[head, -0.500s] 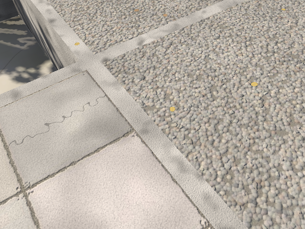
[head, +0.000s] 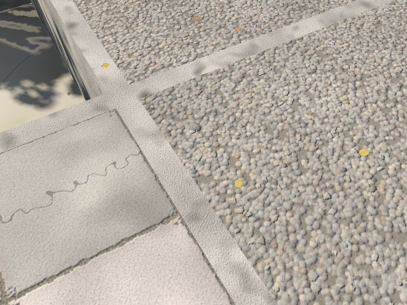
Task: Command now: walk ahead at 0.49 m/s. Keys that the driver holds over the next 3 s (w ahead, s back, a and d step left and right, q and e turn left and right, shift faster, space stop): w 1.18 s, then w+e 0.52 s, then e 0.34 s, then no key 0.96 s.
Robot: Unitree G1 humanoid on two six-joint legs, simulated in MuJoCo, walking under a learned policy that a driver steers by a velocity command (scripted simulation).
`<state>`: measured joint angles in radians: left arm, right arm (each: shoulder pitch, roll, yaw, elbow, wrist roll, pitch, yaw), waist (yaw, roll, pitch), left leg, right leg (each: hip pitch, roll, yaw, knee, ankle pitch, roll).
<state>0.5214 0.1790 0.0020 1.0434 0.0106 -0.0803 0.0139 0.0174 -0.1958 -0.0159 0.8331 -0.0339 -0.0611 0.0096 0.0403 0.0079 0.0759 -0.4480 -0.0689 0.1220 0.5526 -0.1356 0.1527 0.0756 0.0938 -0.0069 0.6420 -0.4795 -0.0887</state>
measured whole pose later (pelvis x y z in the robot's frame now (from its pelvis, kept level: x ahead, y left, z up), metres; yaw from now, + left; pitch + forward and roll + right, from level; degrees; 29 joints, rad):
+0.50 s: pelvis +0.26 -0.02 +0.02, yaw +1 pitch +1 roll +1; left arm -0.02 0.19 0.01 0.84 0.02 -0.04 -0.03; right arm 0.51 -0.17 -0.01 1.08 -0.02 -0.09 -0.01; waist -0.09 -0.02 0.06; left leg 0.13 -0.09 0.05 0.20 -0.34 0.08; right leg -0.54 -0.03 -0.08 0.59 -0.08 -0.07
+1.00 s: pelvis +0.53 -0.04 +0.03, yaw +1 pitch +0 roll -1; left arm 0.49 0.16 0.02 1.08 0.02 -0.10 0.00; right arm 0.03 -0.19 -0.02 0.90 -0.02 -0.04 0.03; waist 0.07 0.03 0.05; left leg -0.60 0.07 0.06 0.66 -0.02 0.05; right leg 0.08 0.09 -0.08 0.17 -0.27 -0.08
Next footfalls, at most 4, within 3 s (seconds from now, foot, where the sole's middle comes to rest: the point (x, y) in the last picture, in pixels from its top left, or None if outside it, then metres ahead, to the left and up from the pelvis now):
0.54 right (258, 300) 0.46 -0.11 -0.75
1.10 left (204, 214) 0.76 0.07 -0.75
1.68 right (251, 156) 1.02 -0.11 -0.75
2.26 left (233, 116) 1.24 -0.04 -0.75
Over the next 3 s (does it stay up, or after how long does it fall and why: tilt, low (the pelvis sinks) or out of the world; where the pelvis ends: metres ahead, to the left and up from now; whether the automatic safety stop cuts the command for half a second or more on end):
stays up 1.10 -0.08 0.03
